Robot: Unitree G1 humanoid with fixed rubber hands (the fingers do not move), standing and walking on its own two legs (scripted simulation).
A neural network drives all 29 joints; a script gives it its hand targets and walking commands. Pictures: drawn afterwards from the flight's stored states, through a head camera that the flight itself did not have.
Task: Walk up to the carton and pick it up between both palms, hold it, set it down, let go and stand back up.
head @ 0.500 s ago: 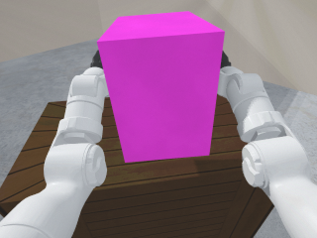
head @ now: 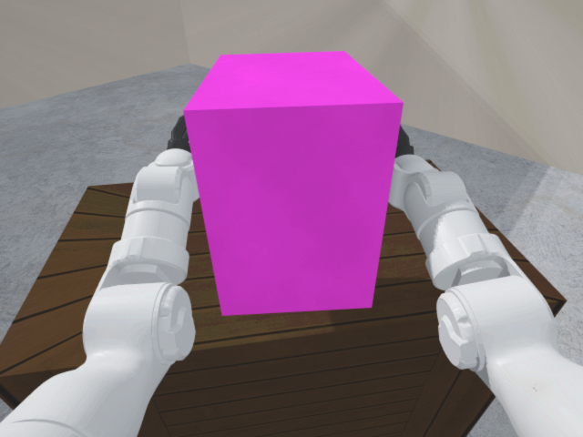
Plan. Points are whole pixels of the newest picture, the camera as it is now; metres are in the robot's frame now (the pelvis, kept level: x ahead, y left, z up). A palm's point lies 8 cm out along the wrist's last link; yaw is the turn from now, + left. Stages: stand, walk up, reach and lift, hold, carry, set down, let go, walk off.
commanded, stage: set down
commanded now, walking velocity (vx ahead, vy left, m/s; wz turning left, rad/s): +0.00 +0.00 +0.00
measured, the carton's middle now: (289, 170) +0.44 -0.01 +0.21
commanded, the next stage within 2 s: none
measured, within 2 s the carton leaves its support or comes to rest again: neither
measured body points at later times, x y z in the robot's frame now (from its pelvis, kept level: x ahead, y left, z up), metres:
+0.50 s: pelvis +0.02 +0.00 +0.00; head -0.03 +0.01 +0.45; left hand +0.46 +0.14 +0.20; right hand +0.42 -0.16 +0.19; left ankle +0.02 +0.10 -0.74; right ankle +0.02 -0.14 -0.74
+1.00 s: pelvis +0.02 +0.00 +0.00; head -0.02 +0.03 +0.45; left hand +0.46 +0.14 +0.18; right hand +0.43 -0.16 +0.17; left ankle +0.02 +0.10 -0.74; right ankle +0.02 -0.14 -0.74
